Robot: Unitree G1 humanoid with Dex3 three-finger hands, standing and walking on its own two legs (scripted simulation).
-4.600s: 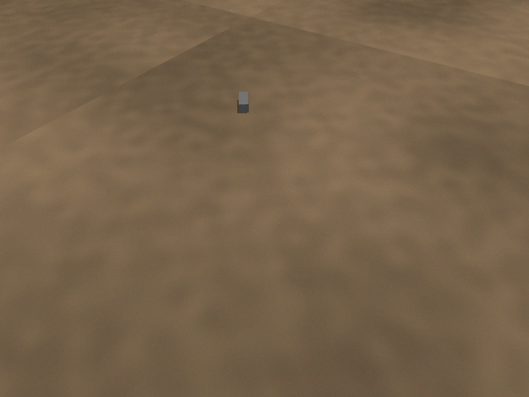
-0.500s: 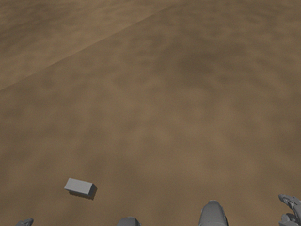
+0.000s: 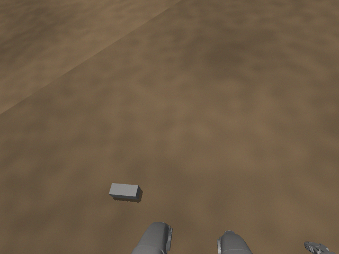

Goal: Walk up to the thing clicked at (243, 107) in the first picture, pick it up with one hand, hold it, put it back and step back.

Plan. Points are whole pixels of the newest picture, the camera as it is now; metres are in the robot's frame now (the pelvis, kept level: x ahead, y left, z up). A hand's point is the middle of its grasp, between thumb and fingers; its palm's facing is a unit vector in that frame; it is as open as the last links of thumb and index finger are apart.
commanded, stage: walk up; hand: left
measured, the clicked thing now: (125, 191) +0.51 +0.40 -0.71
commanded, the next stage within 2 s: none
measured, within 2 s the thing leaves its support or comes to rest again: neither
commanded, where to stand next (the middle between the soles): +0.01 +0.15 m, yaw -8 degrees
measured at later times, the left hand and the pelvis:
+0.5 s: hand out of the picture -0.08 +0.48 -0.14, palm faces -0.13 -0.89 -0.43, open 7.4 cm; pelvis -0.13 +0.19 +0.01, yaw -6 degrees
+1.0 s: hand out of the picture -0.06 +0.41 -0.10, palm faces -0.16 -0.86 -0.48, open 7.4 cm; pelvis -0.14 +0.13 +0.03, yaw -12 degrees
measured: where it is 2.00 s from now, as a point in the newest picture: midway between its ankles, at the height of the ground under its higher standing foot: outside the picture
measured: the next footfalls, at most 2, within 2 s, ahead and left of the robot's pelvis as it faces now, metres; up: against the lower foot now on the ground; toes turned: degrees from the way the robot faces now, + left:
left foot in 0.16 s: -0.04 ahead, +0.27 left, +0.00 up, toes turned -1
right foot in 0.88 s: -0.08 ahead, +0.00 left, +0.00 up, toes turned -9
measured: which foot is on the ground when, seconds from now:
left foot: up 0.00-0.14, down 0.16-0.90, up 0.92-1.00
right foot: down 0.00-0.20, up 0.22-0.86, down 0.88-1.00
